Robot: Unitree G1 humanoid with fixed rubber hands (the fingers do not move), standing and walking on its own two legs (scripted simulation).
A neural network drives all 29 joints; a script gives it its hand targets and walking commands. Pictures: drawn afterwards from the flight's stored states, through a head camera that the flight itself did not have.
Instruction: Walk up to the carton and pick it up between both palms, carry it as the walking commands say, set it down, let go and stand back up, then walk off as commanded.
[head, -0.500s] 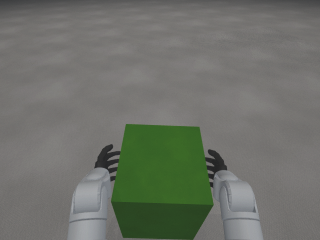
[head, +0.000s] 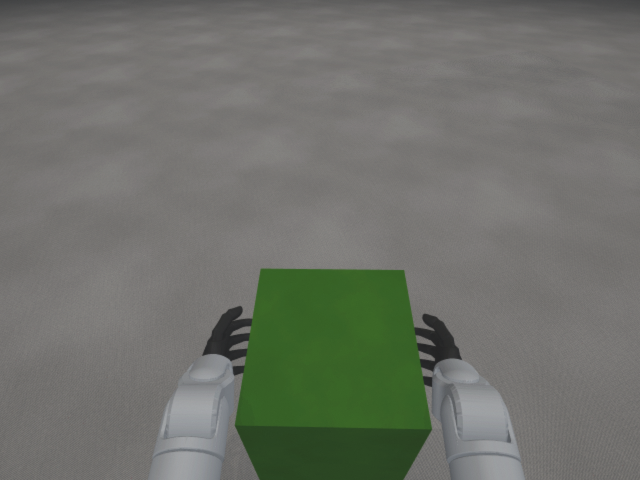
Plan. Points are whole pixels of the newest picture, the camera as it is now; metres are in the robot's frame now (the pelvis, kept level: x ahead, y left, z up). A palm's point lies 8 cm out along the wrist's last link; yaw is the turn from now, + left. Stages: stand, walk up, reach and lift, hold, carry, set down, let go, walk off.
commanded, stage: hold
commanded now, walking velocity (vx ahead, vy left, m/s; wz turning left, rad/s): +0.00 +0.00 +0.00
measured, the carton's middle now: (331, 381) +0.30 -0.03 -0.04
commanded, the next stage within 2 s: set down in 0.12 s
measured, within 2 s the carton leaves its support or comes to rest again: neither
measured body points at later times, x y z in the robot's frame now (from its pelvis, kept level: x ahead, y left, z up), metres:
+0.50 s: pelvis -0.02 +0.02 +0.00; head -0.05 +0.01 +0.44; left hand +0.32 +0.13 +0.03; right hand +0.28 -0.16 +0.01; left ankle -0.01 +0.10 -0.74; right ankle +0.06 -0.09 -0.74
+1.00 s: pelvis -0.03 +0.01 -0.04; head +0.09 -0.02 +0.39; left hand +0.34 +0.11 -0.08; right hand +0.30 -0.18 -0.10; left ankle -0.01 +0.10 -0.74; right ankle +0.06 -0.09 -0.74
